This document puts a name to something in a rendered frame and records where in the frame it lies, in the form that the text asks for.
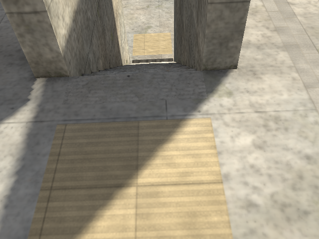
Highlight stairs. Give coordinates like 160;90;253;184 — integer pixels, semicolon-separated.
82;61;197;77

